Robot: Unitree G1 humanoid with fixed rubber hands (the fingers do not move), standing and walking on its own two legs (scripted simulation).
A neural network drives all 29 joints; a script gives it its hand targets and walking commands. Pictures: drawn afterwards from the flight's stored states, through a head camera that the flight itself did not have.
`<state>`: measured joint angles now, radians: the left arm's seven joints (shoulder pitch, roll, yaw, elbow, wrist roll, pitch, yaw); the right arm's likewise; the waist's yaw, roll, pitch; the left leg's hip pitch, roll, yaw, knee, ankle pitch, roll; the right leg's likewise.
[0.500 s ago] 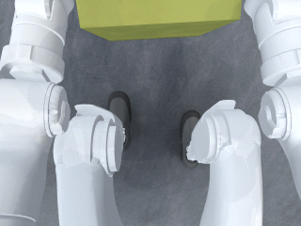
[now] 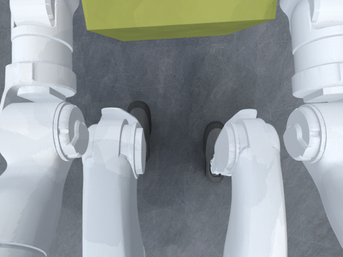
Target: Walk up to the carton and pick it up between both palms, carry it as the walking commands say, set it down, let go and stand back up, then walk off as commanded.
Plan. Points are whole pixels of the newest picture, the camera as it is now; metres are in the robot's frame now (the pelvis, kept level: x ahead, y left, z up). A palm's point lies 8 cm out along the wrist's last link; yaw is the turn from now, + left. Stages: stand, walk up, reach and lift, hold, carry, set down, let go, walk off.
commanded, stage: reach and lift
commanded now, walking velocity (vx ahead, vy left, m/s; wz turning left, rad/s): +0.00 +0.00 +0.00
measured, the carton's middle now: out of the picture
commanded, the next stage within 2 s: none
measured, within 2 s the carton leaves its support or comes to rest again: neither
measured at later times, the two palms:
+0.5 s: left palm out of the picture +0.54 +0.22 -0.08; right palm out of the picture +0.55 -0.13 -0.08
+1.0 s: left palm out of the picture +0.52 +0.22 -0.01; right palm out of the picture +0.53 -0.13 -0.01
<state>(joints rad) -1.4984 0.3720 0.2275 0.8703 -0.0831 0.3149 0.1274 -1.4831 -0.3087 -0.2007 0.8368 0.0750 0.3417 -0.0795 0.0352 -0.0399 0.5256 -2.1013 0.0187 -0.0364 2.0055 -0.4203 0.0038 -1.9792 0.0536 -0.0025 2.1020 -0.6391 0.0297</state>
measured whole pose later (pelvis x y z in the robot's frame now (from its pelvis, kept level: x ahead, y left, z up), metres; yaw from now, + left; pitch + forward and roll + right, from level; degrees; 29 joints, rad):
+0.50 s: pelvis -0.01 +0.00 +0.04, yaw +1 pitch +27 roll -2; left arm -1.44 0.30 0.30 0.72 0.00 0.42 0.11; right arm -1.39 -0.29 -0.24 0.68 0.03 0.44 -0.06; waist 0.04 -0.02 0.53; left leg -1.95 0.01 -0.03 1.87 -0.39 0.00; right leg -1.84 0.05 0.01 1.97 -0.60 0.03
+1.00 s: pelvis -0.02 +0.00 +0.09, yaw +2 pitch +24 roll -2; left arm -1.39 0.26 0.35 0.65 0.06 0.47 0.10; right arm -1.35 -0.24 -0.31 0.65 -0.04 0.47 -0.02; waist 0.02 -0.02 0.52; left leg -1.77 0.00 -0.02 1.69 -0.34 0.01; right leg -1.67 0.04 0.02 1.79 -0.54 0.04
